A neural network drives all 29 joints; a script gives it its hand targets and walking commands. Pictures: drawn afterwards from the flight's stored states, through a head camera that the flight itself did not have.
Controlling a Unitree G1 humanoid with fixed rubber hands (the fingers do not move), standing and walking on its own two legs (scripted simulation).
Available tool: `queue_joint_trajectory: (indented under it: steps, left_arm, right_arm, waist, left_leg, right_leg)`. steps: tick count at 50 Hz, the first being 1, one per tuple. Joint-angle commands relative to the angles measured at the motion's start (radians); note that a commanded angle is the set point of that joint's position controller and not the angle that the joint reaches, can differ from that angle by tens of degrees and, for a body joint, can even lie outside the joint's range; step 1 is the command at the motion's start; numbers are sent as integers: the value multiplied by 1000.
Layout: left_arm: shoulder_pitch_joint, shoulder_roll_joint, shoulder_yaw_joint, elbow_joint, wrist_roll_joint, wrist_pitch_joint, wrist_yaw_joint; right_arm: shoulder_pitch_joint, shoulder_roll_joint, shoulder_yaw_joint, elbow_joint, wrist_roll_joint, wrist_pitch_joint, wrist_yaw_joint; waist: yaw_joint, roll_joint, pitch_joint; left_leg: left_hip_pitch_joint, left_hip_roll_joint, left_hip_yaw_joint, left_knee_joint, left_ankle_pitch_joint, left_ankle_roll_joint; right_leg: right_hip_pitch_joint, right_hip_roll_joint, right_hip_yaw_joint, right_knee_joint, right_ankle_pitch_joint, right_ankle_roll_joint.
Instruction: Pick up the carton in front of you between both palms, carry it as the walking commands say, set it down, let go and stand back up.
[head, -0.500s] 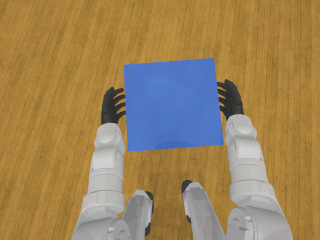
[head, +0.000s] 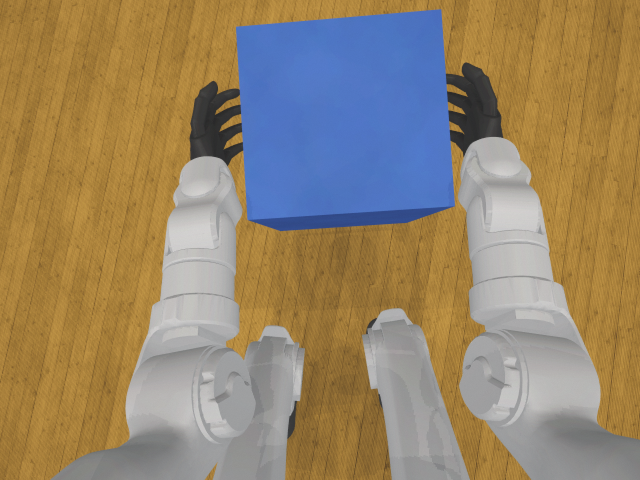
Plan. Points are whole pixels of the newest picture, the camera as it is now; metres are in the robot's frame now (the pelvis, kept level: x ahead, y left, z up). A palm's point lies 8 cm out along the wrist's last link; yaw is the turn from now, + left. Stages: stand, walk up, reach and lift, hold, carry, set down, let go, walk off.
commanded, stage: set down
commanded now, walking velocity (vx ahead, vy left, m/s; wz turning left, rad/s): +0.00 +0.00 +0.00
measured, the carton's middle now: (341, 147) +0.51 -0.05 -0.18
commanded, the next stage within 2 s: none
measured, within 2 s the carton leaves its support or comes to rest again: rests again in 1.06 s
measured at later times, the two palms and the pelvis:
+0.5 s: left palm (254, 162) +0.53 +0.08 -0.25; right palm (451, 148) +0.51 -0.22 -0.25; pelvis -0.02 +0.01 -0.11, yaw +1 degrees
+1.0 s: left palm (263, 167) +0.55 +0.08 -0.33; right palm (440, 156) +0.52 -0.22 -0.32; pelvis -0.01 +0.01 -0.16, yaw +3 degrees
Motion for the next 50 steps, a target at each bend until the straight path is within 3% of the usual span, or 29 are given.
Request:
queue_joint_trajectory:
  steps: [1, 15, 31, 35, 40, 50]
  left_arm:
    - [-696, -857, -547, 38, -129, -17, -224]
    - [-901, -748, -472, 100, -138, -23, -187]
    - [-1110, -643, -565, 109, -261, -46, -149]
    - [-1126, -660, -599, 107, -288, -56, -147]
    - [-1140, -684, -657, 88, -337, -67, -139]
    - [-1100, -646, -575, 193, -296, -69, -152]
  right_arm:
    - [-587, 907, 514, 42, 138, -15, 211]
    - [-773, 781, 438, 123, 158, -16, 215]
    - [-975, 629, 478, 130, 278, -41, 243]
    - [-1005, 610, 487, 109, 316, -59, 256]
    - [-987, 605, 484, 120, 342, -64, 258]
    - [-979, 563, 408, 190, 294, -66, 294]
  waist:
    - [-34, -100, -1086]
    - [-55, -83, -994]
    - [-98, -53, -971]
    - [-126, 24, -920]
    - [-162, 55, -962]
    - [-171, 81, -712]
  left_leg:
    - [213, -89, 127, -80, 230, 3]
    - [83, -86, 145, 111, 166, 10]
    - [117, -69, 149, 346, 238, 13]
    - [149, -67, 148, 399, 313, 13]
    - [153, -68, 139, 432, 375, 9]
    - [99, -73, 118, 445, 277, 27]
  right_leg:
    - [874, 59, -100, -56, 378, 35]
    - [662, 50, -124, 130, 306, 32]
    - [540, 17, -152, 368, 379, 26]
    - [468, 16, -134, 402, 430, 12]
    - [523, 11, -129, 448, 523, 0]
    - [300, 6, -135, 462, 345, -9]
